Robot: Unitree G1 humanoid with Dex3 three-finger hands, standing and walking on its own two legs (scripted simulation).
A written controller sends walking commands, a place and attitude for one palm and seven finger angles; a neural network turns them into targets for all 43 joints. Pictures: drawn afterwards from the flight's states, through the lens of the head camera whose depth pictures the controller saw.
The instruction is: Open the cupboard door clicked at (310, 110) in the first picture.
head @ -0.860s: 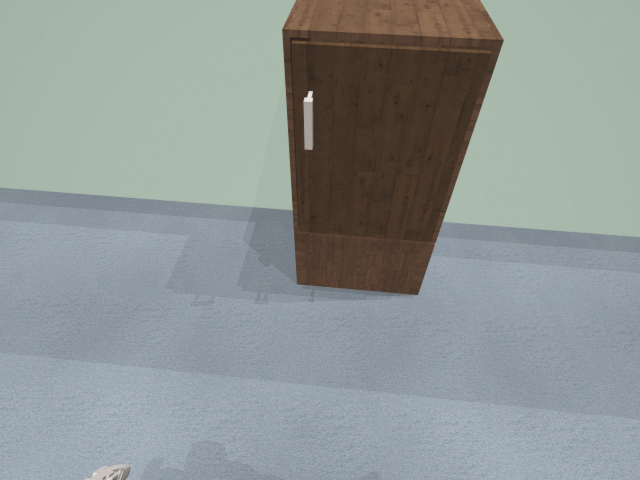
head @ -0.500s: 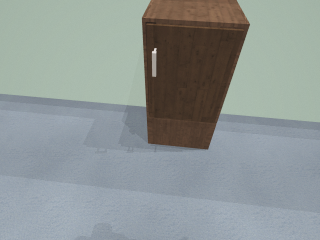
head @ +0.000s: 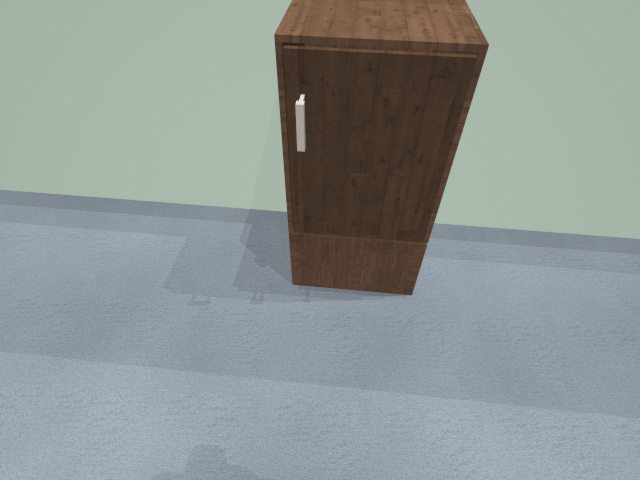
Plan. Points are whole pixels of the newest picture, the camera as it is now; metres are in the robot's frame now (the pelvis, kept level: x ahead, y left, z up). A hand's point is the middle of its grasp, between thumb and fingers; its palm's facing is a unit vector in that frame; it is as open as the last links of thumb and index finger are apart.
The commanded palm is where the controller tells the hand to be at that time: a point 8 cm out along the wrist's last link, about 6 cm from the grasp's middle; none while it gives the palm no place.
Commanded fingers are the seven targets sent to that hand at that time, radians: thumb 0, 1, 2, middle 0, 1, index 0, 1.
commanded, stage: look at it before walking up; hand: left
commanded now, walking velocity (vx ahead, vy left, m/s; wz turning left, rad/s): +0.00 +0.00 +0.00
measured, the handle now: (301, 123) +0.92 +0.09 -0.03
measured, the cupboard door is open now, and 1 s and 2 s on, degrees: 0 0 0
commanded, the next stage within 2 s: take the last steps up to it in 0.58 s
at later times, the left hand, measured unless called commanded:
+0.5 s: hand out of the picture +0.07 +0.24 -0.16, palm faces -0.02 -0.94 -0.33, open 7.4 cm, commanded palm none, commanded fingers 0.00 0.90 0.90 -0.20 -0.30 -0.20 -0.30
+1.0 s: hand out of the picture +0.05 +0.19 -0.18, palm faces -0.03 -0.98 -0.22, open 7.4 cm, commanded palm none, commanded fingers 0.00 0.90 0.90 -0.20 -0.30 -0.20 -0.30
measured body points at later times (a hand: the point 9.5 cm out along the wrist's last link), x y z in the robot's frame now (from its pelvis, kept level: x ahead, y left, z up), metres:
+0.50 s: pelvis +0.00 +0.00 +0.00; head +0.00 +0.00 +0.45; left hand +0.07 +0.29 -0.13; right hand +0.08 -0.30 -0.13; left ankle +0.00 +0.12 -0.74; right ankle +0.00 -0.12 -0.74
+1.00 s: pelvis +0.06 -0.01 -0.01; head +0.04 -0.01 +0.44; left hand +0.05 +0.24 -0.17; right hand +0.05 -0.26 -0.17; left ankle +0.00 +0.12 -0.74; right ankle +0.00 -0.12 -0.74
